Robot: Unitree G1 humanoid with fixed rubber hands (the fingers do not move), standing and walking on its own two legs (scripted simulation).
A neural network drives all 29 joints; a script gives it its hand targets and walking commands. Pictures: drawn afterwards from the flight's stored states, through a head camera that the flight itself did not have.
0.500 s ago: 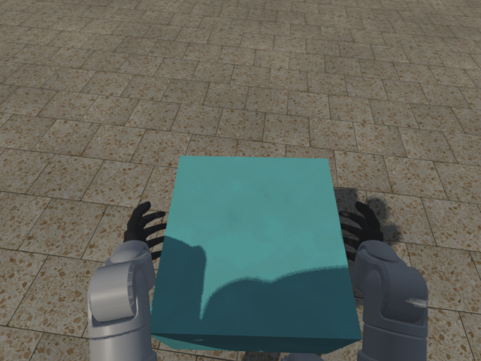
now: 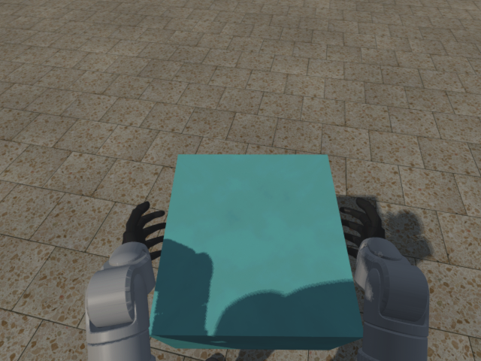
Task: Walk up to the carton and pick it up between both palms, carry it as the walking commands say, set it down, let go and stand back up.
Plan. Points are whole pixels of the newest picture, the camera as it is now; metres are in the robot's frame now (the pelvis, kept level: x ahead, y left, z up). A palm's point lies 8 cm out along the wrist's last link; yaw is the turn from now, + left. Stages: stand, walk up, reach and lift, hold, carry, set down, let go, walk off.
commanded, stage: carry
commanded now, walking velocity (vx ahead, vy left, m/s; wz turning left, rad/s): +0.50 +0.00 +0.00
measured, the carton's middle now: (252, 250) +0.30 +0.00 -0.01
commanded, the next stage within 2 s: none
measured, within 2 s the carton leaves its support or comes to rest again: neither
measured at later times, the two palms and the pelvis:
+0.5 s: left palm (189, 118) +0.59 +0.14 +0.07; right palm (345, 121) +0.58 -0.21 +0.07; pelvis +0.32 -0.02 -0.01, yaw +0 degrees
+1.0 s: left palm (191, 50) +0.91 +0.18 +0.07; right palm (310, 51) +0.89 -0.17 +0.08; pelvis +0.63 +0.02 +0.01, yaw -2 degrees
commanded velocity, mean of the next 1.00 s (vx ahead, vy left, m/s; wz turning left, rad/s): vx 0.50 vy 0.00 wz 0.00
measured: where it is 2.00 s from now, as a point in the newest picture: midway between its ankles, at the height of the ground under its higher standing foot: (247, 162)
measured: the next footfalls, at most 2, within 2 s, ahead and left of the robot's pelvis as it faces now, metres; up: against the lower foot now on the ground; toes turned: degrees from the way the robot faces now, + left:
left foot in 0.02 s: +0.16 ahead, +0.11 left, +0.00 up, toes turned +11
right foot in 0.40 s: +0.40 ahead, -0.12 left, +0.00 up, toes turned -15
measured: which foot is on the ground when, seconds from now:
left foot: up 0.00-0.00, down 0.02-0.42, up 0.44-0.76, down 0.78-1.00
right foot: down 0.00-0.04, up 0.06-0.38, down 0.40-0.82, up 0.84-1.00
